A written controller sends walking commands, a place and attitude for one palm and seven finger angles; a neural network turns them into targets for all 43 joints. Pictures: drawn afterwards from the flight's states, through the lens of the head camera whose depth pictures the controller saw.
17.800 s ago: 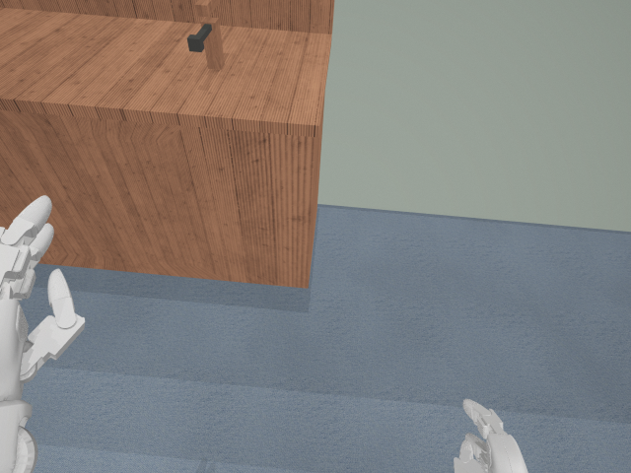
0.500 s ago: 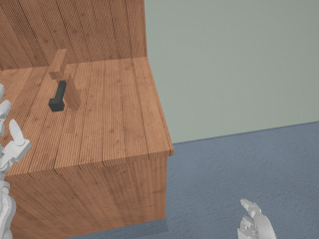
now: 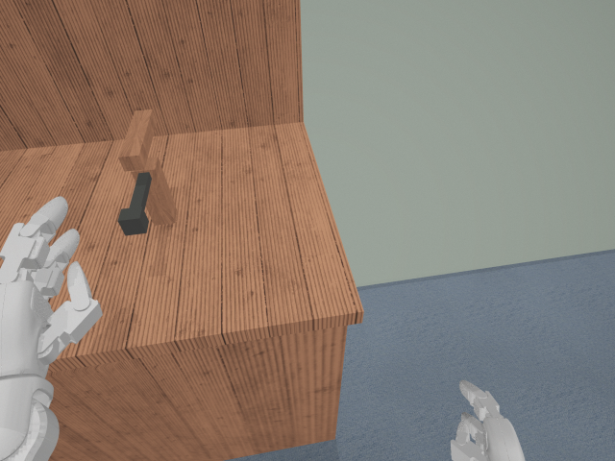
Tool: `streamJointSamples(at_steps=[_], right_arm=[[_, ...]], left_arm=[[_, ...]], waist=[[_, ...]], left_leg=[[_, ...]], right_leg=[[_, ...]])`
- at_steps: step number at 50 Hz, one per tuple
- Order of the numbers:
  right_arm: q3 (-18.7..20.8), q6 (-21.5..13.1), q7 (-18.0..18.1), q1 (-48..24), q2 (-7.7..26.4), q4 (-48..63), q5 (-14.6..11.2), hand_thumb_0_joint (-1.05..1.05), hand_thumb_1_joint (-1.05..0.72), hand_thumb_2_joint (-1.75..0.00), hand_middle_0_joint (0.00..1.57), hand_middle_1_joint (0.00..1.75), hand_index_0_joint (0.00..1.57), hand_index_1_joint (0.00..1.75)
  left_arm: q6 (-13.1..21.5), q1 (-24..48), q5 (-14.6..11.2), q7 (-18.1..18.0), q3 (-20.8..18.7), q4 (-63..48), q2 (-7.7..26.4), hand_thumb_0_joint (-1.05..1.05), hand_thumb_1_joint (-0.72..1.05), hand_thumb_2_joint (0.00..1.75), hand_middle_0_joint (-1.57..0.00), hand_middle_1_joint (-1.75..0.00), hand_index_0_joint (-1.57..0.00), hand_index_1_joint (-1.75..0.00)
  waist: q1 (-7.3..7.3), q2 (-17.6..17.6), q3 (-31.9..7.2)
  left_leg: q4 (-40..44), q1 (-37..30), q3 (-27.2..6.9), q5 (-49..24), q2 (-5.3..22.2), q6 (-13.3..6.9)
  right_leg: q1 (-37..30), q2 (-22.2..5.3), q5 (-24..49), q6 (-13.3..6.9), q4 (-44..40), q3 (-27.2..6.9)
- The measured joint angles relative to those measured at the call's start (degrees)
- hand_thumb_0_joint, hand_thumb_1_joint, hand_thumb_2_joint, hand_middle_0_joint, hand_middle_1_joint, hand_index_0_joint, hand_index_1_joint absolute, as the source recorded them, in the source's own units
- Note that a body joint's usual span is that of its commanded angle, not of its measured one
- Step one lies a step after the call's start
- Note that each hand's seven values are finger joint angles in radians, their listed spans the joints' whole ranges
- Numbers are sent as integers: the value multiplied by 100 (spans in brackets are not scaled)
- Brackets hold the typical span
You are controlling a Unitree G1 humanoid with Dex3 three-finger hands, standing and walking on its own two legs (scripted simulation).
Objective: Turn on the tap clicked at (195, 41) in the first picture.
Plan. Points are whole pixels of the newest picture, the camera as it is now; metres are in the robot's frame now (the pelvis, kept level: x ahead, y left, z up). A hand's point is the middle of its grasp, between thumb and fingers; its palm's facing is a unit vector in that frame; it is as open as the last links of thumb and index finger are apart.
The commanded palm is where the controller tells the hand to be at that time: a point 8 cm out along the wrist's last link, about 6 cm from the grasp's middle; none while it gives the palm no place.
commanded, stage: turn the palm inward beside the body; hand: left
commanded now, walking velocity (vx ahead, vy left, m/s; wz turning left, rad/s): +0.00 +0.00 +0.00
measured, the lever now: (133, 221) +0.36 +0.30 +0.13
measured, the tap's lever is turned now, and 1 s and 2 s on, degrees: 0 0 0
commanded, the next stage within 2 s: reach beside the lever's end, fingers flat in 1.20 s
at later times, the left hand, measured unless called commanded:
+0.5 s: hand (78, 343) +0.15 +0.22 +0.19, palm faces +0.49 -0.86 -0.16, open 7.4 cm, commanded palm +0.10 +0.26 +0.20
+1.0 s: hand (111, 333) +0.17 +0.20 +0.19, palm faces +0.50 -0.86 -0.14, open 7.4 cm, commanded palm +0.11 +0.24 +0.20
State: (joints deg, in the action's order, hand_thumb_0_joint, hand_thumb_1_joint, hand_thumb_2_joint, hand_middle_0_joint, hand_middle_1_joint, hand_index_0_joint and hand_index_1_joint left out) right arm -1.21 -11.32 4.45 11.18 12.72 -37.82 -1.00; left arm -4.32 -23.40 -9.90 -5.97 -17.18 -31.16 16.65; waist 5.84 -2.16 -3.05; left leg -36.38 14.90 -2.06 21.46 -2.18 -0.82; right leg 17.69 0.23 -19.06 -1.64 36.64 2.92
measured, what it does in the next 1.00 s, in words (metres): stands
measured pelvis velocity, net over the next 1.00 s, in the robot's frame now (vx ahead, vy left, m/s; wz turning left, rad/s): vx -0.01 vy -0.03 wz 0.02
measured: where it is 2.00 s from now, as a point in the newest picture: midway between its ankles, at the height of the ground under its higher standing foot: outside the picture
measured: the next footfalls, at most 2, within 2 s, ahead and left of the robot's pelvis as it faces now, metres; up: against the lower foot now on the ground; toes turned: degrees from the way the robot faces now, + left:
none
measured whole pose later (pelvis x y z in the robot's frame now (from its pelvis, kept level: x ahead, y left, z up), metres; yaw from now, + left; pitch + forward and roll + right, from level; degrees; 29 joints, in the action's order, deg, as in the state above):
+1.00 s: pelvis -0.01 -0.03 +0.00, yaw +1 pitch -3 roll +0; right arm -2.3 -11.9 5.3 7.6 13.8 -39.8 -2.7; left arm -20.1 -24.2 -15.4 -11.3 -15.6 -38.1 14.5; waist 5.9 -4.6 -3.0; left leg -34.5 12.5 -4.3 19.4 -0.2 1.3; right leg 14.4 2.1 -17.0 -3.8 33.7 5.2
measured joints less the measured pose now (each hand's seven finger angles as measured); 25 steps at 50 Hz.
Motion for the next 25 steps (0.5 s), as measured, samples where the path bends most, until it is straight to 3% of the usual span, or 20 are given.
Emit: streamJointSamples(at_steps=[13,25], right_arm=[[-152,97,-4,-153,-116,0,1,1,-90,-90,21,30,21,30],[-228,108,107,-233,-48,-101,-72,1,-90,-90,21,30,21,30]], left_arm=[[-639,17,-16,-321,157,-388,-131,2,89,90,-21,-30,-21,-30],[-1098,29,-193,-445,181,-497,-152,2,89,90,-20,-30,-21,-30]], waist=[[14,-38,10],[3,-68,39]], left_leg=[[149,-120,44,-203,-53,-28],[250,-260,-44,-370,20,77]], right_leg=[[-117,-55,208,48,-148,-43],[-255,12,335,-76,-213,52]])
